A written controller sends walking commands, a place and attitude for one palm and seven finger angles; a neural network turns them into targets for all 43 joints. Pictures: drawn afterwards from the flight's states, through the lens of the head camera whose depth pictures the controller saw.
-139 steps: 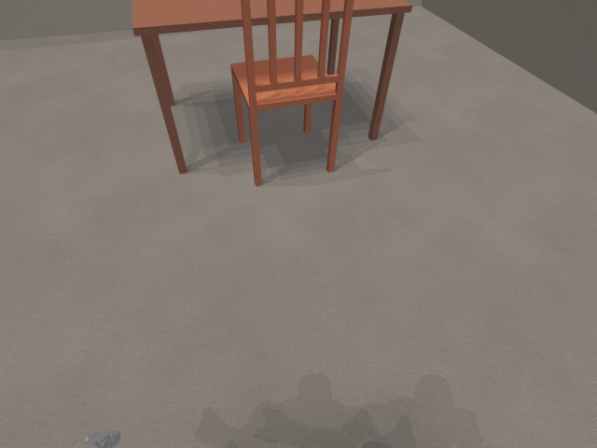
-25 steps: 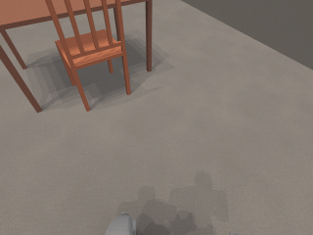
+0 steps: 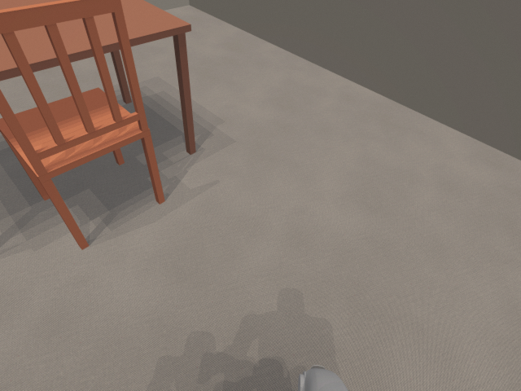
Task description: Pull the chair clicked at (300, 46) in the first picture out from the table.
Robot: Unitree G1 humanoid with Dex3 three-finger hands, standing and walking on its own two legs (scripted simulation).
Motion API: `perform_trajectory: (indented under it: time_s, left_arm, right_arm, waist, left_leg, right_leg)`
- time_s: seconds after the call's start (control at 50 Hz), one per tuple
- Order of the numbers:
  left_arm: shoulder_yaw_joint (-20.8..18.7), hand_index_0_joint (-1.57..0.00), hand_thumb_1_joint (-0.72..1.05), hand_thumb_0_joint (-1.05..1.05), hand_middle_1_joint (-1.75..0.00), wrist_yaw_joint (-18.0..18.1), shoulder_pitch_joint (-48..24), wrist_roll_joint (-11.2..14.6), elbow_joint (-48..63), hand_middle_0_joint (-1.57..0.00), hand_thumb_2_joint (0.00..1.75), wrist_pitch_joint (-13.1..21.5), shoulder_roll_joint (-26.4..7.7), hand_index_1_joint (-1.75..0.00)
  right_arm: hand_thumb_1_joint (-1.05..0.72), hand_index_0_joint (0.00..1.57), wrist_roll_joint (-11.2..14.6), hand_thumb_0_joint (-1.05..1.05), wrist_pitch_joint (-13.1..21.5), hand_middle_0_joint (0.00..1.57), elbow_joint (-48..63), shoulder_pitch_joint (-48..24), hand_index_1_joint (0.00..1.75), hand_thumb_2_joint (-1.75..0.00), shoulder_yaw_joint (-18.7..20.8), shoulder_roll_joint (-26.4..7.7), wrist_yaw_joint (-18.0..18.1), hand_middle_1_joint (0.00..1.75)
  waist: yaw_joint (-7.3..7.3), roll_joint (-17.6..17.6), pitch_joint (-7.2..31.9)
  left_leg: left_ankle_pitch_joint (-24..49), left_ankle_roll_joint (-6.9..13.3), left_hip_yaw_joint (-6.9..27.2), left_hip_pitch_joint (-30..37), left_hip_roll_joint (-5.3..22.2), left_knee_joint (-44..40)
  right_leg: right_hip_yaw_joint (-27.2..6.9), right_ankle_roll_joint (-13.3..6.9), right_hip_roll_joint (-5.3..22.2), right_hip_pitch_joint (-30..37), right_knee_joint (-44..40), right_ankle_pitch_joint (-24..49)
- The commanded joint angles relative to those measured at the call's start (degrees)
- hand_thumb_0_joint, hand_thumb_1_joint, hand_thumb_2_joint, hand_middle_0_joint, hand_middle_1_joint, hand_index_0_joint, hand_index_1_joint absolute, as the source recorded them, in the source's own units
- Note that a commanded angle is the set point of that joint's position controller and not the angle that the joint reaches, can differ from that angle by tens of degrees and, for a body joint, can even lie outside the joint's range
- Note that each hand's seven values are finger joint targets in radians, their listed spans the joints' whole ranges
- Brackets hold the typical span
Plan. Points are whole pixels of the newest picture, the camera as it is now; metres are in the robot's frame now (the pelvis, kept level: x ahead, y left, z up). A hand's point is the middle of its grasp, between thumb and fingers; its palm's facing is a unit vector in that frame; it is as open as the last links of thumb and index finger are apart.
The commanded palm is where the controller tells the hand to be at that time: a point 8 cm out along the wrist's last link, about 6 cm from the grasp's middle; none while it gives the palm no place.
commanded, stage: walk to a spot facing it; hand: left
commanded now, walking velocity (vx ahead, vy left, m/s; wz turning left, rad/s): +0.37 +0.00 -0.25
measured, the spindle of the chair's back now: (72, 84) +0.96 +0.63 -0.06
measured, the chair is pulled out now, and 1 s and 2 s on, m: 0.00 0.00 0.00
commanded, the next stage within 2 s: turn to face it in 1.20 s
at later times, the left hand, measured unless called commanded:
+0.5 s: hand (199, 317) +0.29 +0.13 -0.17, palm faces -0.03 -0.97 -0.23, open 7.1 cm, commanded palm none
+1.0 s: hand (188, 259) +0.43 +0.18 -0.18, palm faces -0.03 -0.99 -0.14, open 7.3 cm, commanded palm none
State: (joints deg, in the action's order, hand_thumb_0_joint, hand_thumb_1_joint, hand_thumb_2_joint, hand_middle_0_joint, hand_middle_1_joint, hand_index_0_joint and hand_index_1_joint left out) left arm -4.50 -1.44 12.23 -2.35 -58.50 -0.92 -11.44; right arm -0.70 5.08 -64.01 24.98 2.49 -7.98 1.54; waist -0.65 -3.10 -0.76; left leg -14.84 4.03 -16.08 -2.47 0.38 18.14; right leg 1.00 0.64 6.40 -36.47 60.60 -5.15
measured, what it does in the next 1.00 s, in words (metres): walks ahead: right foot, then left foot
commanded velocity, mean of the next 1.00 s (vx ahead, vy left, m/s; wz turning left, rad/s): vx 0.37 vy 0.00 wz -0.14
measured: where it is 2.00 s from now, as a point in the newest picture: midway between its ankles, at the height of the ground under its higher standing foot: (276, 297)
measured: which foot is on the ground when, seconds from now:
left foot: down 0.00-0.30, up 0.32-0.74, down 0.76-1.00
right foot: up 0.00-0.26, down 0.28-0.78, up 0.80-1.00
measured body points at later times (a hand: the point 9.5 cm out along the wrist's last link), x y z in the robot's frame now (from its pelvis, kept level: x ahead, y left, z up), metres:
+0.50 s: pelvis +0.21 -0.06 -0.01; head +0.22 -0.06 +0.44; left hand +0.29 +0.18 -0.15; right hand +0.19 -0.28 -0.17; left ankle +0.23 +0.08 -0.67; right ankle +0.21 -0.13 -0.75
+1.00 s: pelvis +0.42 +0.00 +0.00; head +0.43 +0.02 +0.45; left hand +0.43 +0.23 -0.17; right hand +0.43 -0.25 -0.14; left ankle +0.44 +0.08 -0.75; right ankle +0.42 -0.16 -0.65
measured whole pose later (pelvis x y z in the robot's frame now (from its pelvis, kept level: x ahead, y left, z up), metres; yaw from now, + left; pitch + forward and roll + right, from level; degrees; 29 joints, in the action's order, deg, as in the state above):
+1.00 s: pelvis +0.42 +0.00 +0.00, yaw -7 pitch -2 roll -1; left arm -4.0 -0.9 17.6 -2.0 -62.5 0.4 -10.2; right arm -0.9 4.8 -59.7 15.1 3.4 -9.0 1.3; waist 1.5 -2.1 -2.8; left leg -13.2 3.0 -13.5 -8.8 3.2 24.3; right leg 2.4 0.1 6.5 -31.4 67.3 -13.6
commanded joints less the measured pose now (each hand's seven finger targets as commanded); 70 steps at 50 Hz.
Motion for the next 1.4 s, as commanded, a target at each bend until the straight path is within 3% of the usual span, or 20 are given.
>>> perform_trajectory:
  time_s: [0.0, 0.16, 0.22, 0.24, 0.26, 0.28, 0.3, 0.36, 0.42, 0.66, 0.72, 0.76, 0.82, 0.92, 1.2, 1.26, 1.28, 1.3, 1.32, 1.38]
  left_arm:
    - [0.77, -0.2, 0.9, 0.0, -0.3, -0.24, -6.0, 0.43, 4.1, -0.2, 0.9, 0.95, 0.41, -0.3]
    - [1.62, -0.2, 0.9, 0.0, -0.3, -0.01, -12.09, 0.72, 5.33, -0.2, 0.9, 2.38, 1.6, -0.3]
    - [0.77, -0.2, 0.9, 0.0, -0.3, 0.59, 1.2, 0.48, 1.11, -0.2, 0.9, 3.48, -0.29, -0.3]
    - [-0.26, -0.2, 0.9, 0.0, -0.3, 0.91, 9.87, 0.26, -1.53, -0.2, 0.9, 4.15, -3.14, -0.3]
    - [-1.86, -0.2, 0.9, 0.0, -0.3, 1.66, 17.47, 0.48, -3.22, -0.2, 0.9, 4.73, -8.92, -0.3]
    - [-2.33, -0.2, 0.9, 0.0, -0.3, 1.92, 20.04, 1.62, -4.35, -0.2, 0.9, 4.69, -12.5, -0.3]
    - [-2.29, -0.2, 0.9, 0.0, -0.3, 2.39, 16.4, 2.15, -3.46, -0.2, 0.9, 4.14, -11.52, -0.3]
    - [0.17, -0.2, 0.9, 0.0, -0.3, 2.54, 5.98, 1.77, -1.79, -0.2, 0.9, 4.88, -3.49, -0.3]
    - [0.43, -0.2, 0.9, 0.0, -0.3, 2.79, 4.74, 0.78, -1.01, -0.2, 0.9, 5.93, -0.59, -0.3]
    - [0.34, -0.2, 0.9, 0.0, -0.3, 2.22, 11.97, 0.88, -3.54, -0.2, 0.9, 5.83, -6.23, -0.3]
    - [0.25, -0.2, 0.9, 0.0, -0.3, 2.18, 10.43, 1.23, -3.42, -0.2, 0.9, 5.65, -6.36, -0.3]
    - [1.29, -0.2, 0.9, 0.0, -0.3, 1.17, 10.92, 1.98, -0.65, -0.2, 0.9, 5.83, -2.1, -0.3]
    - [0.46, -0.2, 0.9, 0.0, -0.3, 0.92, 4.54, 1.33, -0.79, -0.2, 0.9, 4.94, -2.18, -0.3]
    - [0.43, -0.2, 0.9, 0.0, -0.3, 0.57, 9.42, 0.69, -2.47, -0.2, 0.9, 1.82, 1.62, -0.3]
    - [0.32, -0.2, 0.9, 0.0, -0.3, -0.25, -7.55, 0.79, 5.49, -0.2, 0.9, 1.89, 0.37, -0.3]
    - [-0.8, -0.2, 0.9, 0.0, -0.3, 0.08, 7.53, 0.33, 1.22, -0.2, 0.9, 3.12, -3.08, -0.3]
    - [-2.06, -0.2, 0.9, 0.0, -0.3, 0.77, 14.3, 0.04, -0.64, -0.2, 0.9, 4.04, -8.75, -0.3]
    - [-2.83, -0.2, 0.9, 0.0, -0.3, 1.57, 17.38, 1.11, -1.36, -0.2, 0.9, 4.38, -13.97, -0.3]
    - [-2.48, -0.2, 0.9, 0.0, -0.3, 2.21, 15.02, 2.09, -1.1, -0.2, 0.9, 3.96, -13.04, -0.3]
    - [-0.13, -0.2, 0.9, 0.0, -0.3, 2.61, 2.5, 1.77, 1.56, -0.2, 0.9, 4.18, -6.65, -0.3]
  right_arm:
    - [-0.9, 0.2, -0.44, 0.0, 1.02, 0.2, 0.11, 8.0, 0.3, -0.9, 0.27, -5.11, 0.25, 0.3]
    - [-0.9, 0.2, -1.19, 0.0, -0.16, 0.2, -3.27, 12.63, 0.3, -0.9, -0.07, -5.46, 0.25, 0.3]
    - [-0.9, 0.2, -0.62, 0.0, -0.4, 0.2, -3.11, 10.17, 0.3, -0.9, 0.26, -6.63, 0.26, 0.3]
    - [-0.9, 0.2, -0.1, 0.0, -0.31, 0.2, -2.18, 8.01, 0.3, -0.9, 0.52, -6.8, -0.18, 0.3]
    - [-0.9, 0.2, 0.75, 0.0, -0.04, 0.2, -0.22, 8.26, 0.3, -0.9, 0.14, -4.06, -0.68, 0.3]
    - [-0.9, 0.2, 0.88, 0.0, -0.11, 0.2, 1.34, 6.1, 0.3, -0.9, -0.06, -2.98, -0.53, 0.3]
    - [-0.9, 0.2, 0.97, 0.0, -0.44, 0.2, 2.22, 1.97, 0.3, -0.9, 0.54, -4.03, -0.36, 0.3]
    - [-0.9, 0.2, -0.25, 0.0, -2.23, 0.2, 2.26, -0.58, 0.3, -0.9, 0.63, -0.38, -0.81, 0.3]
    - [-0.9, 0.2, -0.85, 0.0, -3.7, 0.2, 1.75, 2.94, 0.3, -0.9, 0.99, 1.28, -1.31, 0.3]
    - [-0.9, 0.2, -0.77, 0.0, -2.23, 0.2, 10.58, -19.09, 0.3, -0.9, 0.74, -3.84, -3.73, 0.3]
    - [-0.9, 0.2, -1.3, 0.0, -1.32, 0.2, 6.45, -5.03, 0.3, -0.9, 1.85, -7.83, -2.61, 0.3]
    - [-0.9, 0.2, -1.5, 0.0, -1.2, 0.2, 3.38, 8.74, 0.3, -0.9, 4.21, -18.64, -1.4, 0.3]
    - [-0.9, 0.2, -0.88, 0.0, -1.09, 0.2, 5.83, -2.7, 0.3, -0.9, 2.42, -11.58, -0.75, 0.3]
    - [-0.9, 0.2, -0.49, 0.0, 0.15, 0.2, 5.29, -6.09, 0.3, -0.9, 0.97, -6.52, -0.41, 0.3]
    - [-0.9, 0.2, -1.29, 0.0, -0.98, 0.2, 1.78, 2.36, 0.3, -0.9, 1.85, -8.22, -0.53, 0.3]
    - [-0.9, 0.2, -0.71, 0.0, -1.23, 0.2, 2.91, -0.45, 0.3, -0.9, 1.97, -9.46, -0.6, 0.3]
    - [-0.9, 0.2, 0.07, 0.0, -1.26, 0.2, 3.63, 0.58, 0.3, -0.9, 1.57, -7.24, -1.23, 0.3]
    - [-0.9, 0.2, 0.64, 0.0, -1.63, 0.2, 4.96, 2.99, 0.3, -0.9, 0.56, -3.49, -1.18, 0.3]
    - [-0.9, 0.2, 0.74, 0.0, -2.44, 0.2, 4.85, 0.26, 0.3, -0.9, 0.93, -4.89, -0.7, 0.3]
    - [-0.9, 0.2, 0.05, 0.0, -3.96, 0.2, 2.92, -1.0, 0.3, -0.9, 0.67, -2.79, -0.61, 0.3]
  waist:
    - [-2.01, 7.43, -7.6]
    - [-3.51, 10.25, -7.83]
    - [2.84, 10.28, 0.19]
    - [7.02, 8.0, 6.0]
    - [9.2, -3.36, 13.58]
    - [7.96, -5.8, 15.65]
    - [7.51, 0.87, 9.93]
    - [1.34, 2.71, -3.66]
    - [-2.18, -0.14, -4.2]
    - [2.61, -1.05, -6.39]
    - [-4.39, 5.28, 1.26]
    - [-7.71, 24.87, 11.85]
    - [-3.9, 9.7, 0.41]
    - [1.87, 9.37, -3.79]
    - [-1.74, 10.26, -7.06]
    - [5.83, 6.79, 2.19]
    - [8.29, -3.41, 9.19]
    - [6.76, -15.46, 14.79]
    - [6.27, -7.3, 13.44]
    - [1.27, -2.03, 2.31]
  left_leg:
    - [17.95, 1.91, 10.72, 3.21, 17.42, -9.48]
    - [35.81, 2.82, 5.19, 8.25, 18.35, -2.93]
    - [51.89, 0.56, 2.03, 5.81, 16.62, 13.98]
    - [44.39, -1.16, 0.94, -3.64, 15.4, 25.61]
    - [15.09, -3.68, -0.64, -20.63, 9.34, 42.75]
    - [-18.0, -5.12, 5.26, -31.97, 2.26, 59.16]
    - [-14.78, -3.4, 12.52, -33.49, 5.09, 63.38]
    - [-4.26, -3.95, 14.77, -30.48, 10.3, 56.52]
    - [-1.75, -5.12, 13.51, -26.37, 10.55, 48.78]
    - [2.35, -4.23, 8.41, -26.23, 6.89, 19.33]
    - [3.92, -2.18, 7.6, -2.59, 4.22, 10.6]
    - [6.99, 6.98, 39.67, 18.48, 27.69, -0.57]
    - [1.33, 5.6, 30.06, 1.3, 24.89, -4.68]
    - [3.81, 2.43, 14.26, -10.21, 18.61, -9.12]
    - [22.64, 2.04, 3.47, 2.91, 20.34, -2.35]
    - [34.4, -1.18, -1.03, -1.41, 17.23, 19.52]
    - [17.85, -3.85, -2.39, -14.7, 12.94, 35.77]
    - [-18.45, -6.55, 2.94, -27.39, 3.93, 53.36]
    - [-18.49, -5.12, 12.1, -27.35, 5.22, 57.27]
    - [-8.15, -5.5, 15.05, -25.02, 9.02, 56.47]
  right_leg:
    - [2.55, -0.32, 0.57, -6.52, -8.75, -0.49]
    - [8.3, -3.93, -3.74, 2.02, -23.11, -8.65]
    - [11.51, -6.13, -8.19, 21.23, -29.55, -7.16]
    - [7.29, -8.04, -4.85, 36.42, -30.63, -2.32]
    - [-12.08, -13.56, 10.07, 53.15, -32.39, 1.32]
    - [-29.3, -19.43, 19.35, 57.86, -38.7, 11.93]
    - [-26.65, -19.79, 19.35, 50.22, -41.57, 7.46]
    - [-11.57, -12.02, 13.14, 25.5, -47.79, -0.6]
    - [-3.6, -10.45, 9.7, 18.1, -49.95, -1.21]
    - [-2.05, -9.14, 9.52, 32.17, -46.84, 4.82]
    - [3.7, -6.16, 5.26, 26.7, -26.37, 15.79]
    - [5.99, -1.63, -6.69, 3.29, 6.98, -26.4]
    - [-0.86, -2.33, 0.14, -0.97, 15.2, -17.7]
    - [-0.39, -0.57, 1.57, 4.19, 8.26, -8.11]
    - [7.01, -1.89, -1.5, 4.61, -22.53, -7.2]
    - [9.43, -4.06, -5.76, 27.47, -30.21, -3.86]
    - [-2.83, -7.07, 4.66, 42.94, -32.1, 2.25]
    - [-25.44, -13.3, 19.38, 50.2, -37.74, 16.81]
    - [-21.46, -14.47, 19.41, 45.77, -40.6, 19.87]
    - [-8.86, -9.87, 15.78, 25.07, -45.1, 9.0]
